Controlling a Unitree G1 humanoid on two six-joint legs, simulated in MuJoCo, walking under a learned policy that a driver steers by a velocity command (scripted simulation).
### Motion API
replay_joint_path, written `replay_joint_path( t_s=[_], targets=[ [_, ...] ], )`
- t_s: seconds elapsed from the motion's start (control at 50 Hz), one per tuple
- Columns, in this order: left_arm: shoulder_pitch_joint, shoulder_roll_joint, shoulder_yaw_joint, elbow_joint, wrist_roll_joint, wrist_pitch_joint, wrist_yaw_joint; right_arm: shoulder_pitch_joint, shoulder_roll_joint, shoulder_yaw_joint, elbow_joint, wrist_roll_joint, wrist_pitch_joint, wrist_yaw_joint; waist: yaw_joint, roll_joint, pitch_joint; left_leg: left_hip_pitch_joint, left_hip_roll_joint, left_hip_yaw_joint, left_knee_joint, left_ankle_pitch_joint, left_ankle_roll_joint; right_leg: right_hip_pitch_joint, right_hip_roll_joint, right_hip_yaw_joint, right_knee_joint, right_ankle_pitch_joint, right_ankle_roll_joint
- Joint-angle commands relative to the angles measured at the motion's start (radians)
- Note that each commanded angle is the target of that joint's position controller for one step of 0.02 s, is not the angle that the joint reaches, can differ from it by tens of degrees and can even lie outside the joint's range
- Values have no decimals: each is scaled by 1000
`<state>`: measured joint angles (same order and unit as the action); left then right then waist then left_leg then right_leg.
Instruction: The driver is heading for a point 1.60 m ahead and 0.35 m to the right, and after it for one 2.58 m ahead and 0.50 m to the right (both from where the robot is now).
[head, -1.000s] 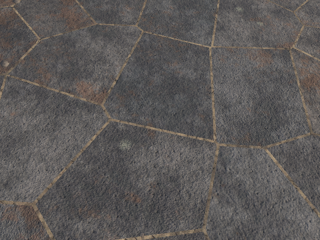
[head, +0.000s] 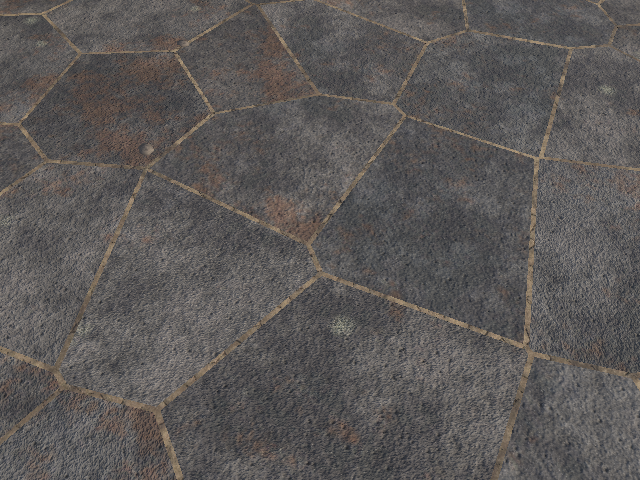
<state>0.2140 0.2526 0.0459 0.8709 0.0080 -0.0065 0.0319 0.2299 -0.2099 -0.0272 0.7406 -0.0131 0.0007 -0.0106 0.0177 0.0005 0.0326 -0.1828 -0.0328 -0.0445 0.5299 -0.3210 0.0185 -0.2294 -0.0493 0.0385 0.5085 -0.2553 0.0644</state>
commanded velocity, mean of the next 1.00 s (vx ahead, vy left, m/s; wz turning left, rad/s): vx -0.02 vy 0.00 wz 0.00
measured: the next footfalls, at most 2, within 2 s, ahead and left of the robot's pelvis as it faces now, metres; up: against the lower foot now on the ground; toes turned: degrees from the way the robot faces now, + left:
left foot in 1.50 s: -0.13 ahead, +0.05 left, +0.00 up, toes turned +1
right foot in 1.92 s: +0.22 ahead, -0.22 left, +0.00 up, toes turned -4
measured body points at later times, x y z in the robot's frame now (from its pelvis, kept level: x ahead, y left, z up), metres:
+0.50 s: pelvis +0.00 +0.00 +0.00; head +0.01 +0.00 +0.45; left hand +0.04 +0.26 -0.15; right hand +0.06 -0.25 -0.14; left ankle -0.02 +0.11 -0.73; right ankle +0.01 -0.16 -0.73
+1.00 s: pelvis -0.02 -0.01 +0.00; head +0.01 -0.01 +0.45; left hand +0.02 +0.26 -0.15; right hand +0.02 -0.28 -0.15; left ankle -0.02 +0.11 -0.73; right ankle +0.01 -0.16 -0.73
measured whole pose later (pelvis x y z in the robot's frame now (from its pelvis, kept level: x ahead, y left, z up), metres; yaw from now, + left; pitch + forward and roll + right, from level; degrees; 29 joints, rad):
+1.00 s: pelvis -0.02 -0.01 +0.00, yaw -1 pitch -1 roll +1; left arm 0.20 0.24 0.05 1.05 -0.01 0.03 0.08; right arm 0.25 -0.23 -0.04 0.96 0.01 0.02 -0.06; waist 0.00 -0.01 0.07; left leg -0.23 -0.03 -0.03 0.54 -0.29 0.00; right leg -0.30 -0.04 0.05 0.56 -0.24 0.04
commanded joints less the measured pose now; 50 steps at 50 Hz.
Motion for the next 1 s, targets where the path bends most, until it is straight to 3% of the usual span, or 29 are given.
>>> replay_joint_path(
  t_s=[0.02, 0.44, 0.8, 0.84, 0.9, 1.0],
  targets=[
    [-1, 106, 23, -26, -2, -9, 7, 2, -107, -29, -44, 2, -14, -4, -3, 13, -32, -53, 71, -71, -119, 211, 24, 57, -6, 4, -37, 175, -10],
    [22, 83, 20, 145, -8, 7, 23, 64, -103, -24, 127, 9, -15, -20, -3, 4, 5, -50, 46, -30, -133, 202, 5, 62, 8, -9, -66, 165, -22],
    [62, 52, 5, 220, -9, 11, 25, 107, -86, -7, 241, 13, -13, -25, -7, 3, 27, -58, 38, -14, -149, 165, 0, 47, 20, -19, -80, 138, -28],
    [46, 74, 10, 209, -12, 10, 27, 97, -109, -13, 236, 16, -13, -26, -10, 0, 37, -57, 45, -18, -129, 269, 3, 32, 14, -12, -64, 215, -31],
    [26, 103, 22, 176, -18, 16, 38, 82, -154, -30, 210, 22, -4, -37, -16, 15, -8, -36, 62, -31, -81, 425, 31, 8, 20, -22, 0, 299, -43],
    [30, 77, 26, 137, -11, 47, 51, 73, -191, -49, 174, 19, 27, -62, -22, 90, -44, -85, 158, -126, -110, 492, 115, -21, 52, -43, 136, 240, -43]
  ],
)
